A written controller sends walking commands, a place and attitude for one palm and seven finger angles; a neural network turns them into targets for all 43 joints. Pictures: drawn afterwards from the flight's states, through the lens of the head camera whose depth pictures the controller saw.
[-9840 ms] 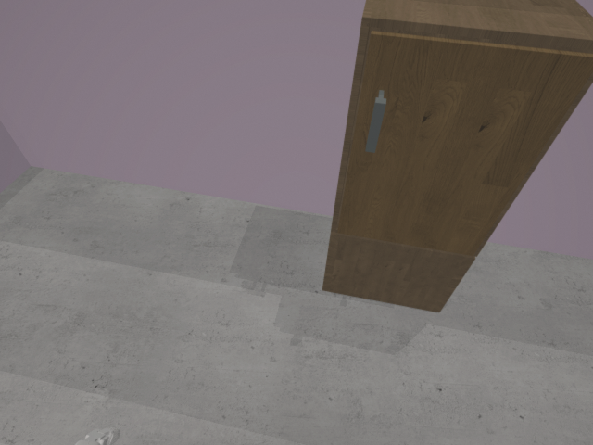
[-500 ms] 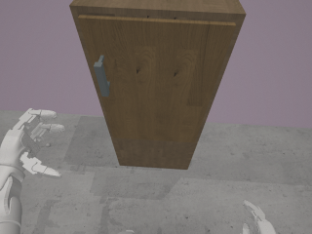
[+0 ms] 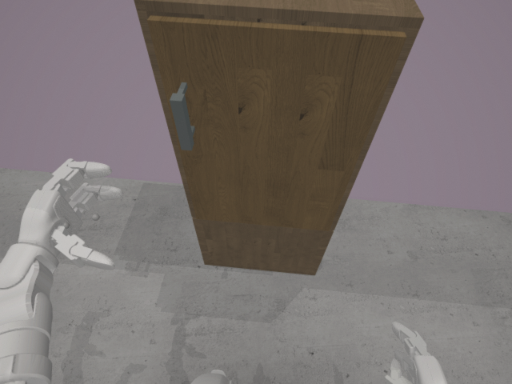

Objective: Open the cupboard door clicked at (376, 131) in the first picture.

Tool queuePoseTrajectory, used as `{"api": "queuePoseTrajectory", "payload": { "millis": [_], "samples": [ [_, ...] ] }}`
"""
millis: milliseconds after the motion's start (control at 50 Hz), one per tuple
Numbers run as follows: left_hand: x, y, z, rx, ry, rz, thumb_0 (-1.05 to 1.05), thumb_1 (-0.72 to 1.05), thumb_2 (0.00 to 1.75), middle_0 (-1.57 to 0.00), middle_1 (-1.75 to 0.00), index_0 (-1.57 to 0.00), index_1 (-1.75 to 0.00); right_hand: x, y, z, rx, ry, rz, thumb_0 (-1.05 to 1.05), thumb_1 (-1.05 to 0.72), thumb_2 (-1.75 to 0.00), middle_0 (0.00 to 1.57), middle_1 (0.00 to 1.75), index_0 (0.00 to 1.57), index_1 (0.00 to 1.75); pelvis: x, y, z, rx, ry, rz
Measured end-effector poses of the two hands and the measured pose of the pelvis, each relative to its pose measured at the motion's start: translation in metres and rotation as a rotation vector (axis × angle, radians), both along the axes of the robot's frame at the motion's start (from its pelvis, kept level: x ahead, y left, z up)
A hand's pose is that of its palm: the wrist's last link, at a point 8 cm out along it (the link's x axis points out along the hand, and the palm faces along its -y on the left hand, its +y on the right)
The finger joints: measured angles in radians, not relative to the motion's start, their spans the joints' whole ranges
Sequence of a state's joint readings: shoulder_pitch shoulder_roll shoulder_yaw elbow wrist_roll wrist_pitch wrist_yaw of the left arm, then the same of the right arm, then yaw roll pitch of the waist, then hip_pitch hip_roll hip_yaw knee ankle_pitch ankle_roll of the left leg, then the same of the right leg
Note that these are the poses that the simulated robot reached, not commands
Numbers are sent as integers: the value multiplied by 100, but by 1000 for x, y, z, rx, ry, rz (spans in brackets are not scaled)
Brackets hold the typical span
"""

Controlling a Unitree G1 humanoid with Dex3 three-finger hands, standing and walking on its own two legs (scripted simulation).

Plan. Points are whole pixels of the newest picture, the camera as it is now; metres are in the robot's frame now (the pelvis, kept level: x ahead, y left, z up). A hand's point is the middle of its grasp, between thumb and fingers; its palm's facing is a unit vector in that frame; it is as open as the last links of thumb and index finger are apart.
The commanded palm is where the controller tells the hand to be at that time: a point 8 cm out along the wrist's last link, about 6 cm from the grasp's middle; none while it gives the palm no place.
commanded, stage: move the hooked fingers beside the handle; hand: left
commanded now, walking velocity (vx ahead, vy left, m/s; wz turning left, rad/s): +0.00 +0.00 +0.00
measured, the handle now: (185, 117) +0.57 +0.19 +0.07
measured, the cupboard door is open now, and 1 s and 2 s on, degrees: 0 0 0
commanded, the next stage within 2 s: none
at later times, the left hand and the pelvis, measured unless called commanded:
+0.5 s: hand (119, 178) +0.40 +0.26 +0.09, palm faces -0.03 -1.00 +0.00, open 14.0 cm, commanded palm +0.37 +0.31 +0.08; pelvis +0.01 +0.00 +0.00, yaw -1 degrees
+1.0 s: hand (135, 150) +0.46 +0.25 +0.09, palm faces -0.03 -1.00 -0.01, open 14.0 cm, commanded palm +0.44 +0.30 +0.08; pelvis +0.01 +0.00 -0.02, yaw -3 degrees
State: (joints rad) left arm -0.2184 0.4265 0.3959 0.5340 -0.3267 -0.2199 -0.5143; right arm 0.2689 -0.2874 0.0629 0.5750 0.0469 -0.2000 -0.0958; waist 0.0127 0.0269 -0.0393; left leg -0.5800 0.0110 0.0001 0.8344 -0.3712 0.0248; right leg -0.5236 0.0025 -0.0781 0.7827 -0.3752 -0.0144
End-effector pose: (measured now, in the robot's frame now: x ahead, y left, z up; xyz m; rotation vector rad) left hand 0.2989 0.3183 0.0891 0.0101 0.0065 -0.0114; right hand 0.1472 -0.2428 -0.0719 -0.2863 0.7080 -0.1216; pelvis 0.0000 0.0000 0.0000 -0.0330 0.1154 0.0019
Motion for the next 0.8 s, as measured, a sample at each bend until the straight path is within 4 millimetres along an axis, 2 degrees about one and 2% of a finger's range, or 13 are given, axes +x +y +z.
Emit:
{"api": "queuePoseTrajectory", "payload": {
  "millis": [140,220,400,560,800],
  "samples": [
    [30,-8,5,8,-13,-27,-2,-50,30,-30,-120,-30,-120,-16,-5,-3,-6,40,-37,2,-90,-90,21,30,20,30,1,1,-1,1,17,-11],
    [45,-5,1,-3,11,-15,-2,-50,30,-30,-120,-30,-120,-28,-9,-7,-9,83,-61,2,-90,-90,21,30,20,30,3,1,-1,3,29,-18],
    [64,-4,1,13,-8,-19,-2,-50,30,-30,-120,-30,-120,-53,-18,-17,-20,192,-105,2,-90,-90,21,30,20,30,8,2,-3,2,60,-28],
    [87,-9,-6,0,28,-25,-2,-50,30,-30,-120,-30,-120,-61,-21,-22,-25,242,-127,2,-90,-90,21,30,20,30,9,2,-6,0,84,-26],
    [119,-14,-2,1,14,-23,-2,-50,30,-30,-120,-30,-120,-74,-23,-28,-23,307,-154,1,-90,-90,21,30,20,30,10,1,-10,-2,118,-33]
  ]
}}
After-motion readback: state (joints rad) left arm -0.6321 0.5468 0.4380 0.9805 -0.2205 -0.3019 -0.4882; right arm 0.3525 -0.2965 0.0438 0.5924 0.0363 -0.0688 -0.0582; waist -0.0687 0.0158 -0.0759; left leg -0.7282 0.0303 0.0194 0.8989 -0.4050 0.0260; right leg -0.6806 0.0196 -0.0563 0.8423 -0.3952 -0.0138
